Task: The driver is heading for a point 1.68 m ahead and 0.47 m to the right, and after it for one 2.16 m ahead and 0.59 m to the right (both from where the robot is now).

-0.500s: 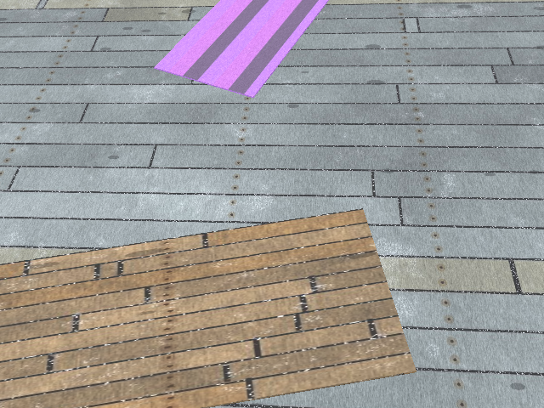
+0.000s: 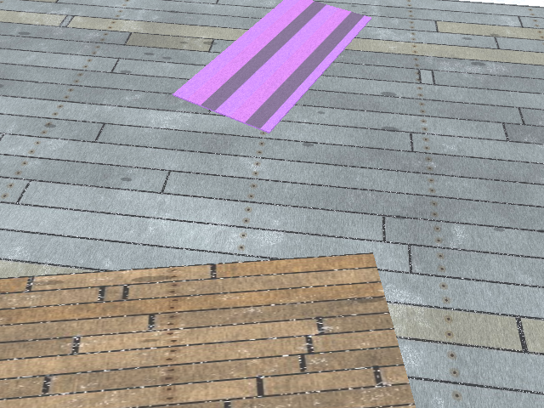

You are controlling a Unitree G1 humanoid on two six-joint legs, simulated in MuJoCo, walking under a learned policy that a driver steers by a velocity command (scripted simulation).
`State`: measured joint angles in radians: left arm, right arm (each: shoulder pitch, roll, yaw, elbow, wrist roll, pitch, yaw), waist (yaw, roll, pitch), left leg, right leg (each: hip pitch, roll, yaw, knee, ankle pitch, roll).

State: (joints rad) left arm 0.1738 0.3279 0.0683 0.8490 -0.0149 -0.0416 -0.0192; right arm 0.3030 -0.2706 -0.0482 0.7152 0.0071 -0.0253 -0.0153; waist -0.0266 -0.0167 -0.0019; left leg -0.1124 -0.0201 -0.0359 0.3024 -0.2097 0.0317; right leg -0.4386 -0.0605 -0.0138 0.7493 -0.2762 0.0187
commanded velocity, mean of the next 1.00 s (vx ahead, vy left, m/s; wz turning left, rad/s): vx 0.44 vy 0.00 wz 0.02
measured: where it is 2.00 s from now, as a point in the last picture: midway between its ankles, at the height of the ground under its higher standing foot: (283, 348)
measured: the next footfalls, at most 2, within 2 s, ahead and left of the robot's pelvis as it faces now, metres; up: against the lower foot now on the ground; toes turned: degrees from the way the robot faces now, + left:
right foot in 0.14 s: +0.13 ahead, -0.14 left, +0.00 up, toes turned -2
left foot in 0.66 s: +0.49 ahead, +0.07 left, +0.00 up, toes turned +1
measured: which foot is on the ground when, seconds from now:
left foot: down 0.00-0.14, up 0.16-0.64, down 0.66-1.00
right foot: up 0.00-0.12, down 0.14-0.68, up 0.70-1.00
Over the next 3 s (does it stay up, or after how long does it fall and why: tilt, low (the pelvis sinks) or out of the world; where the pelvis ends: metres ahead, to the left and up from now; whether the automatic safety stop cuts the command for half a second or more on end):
stays up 0.82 -0.21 -0.02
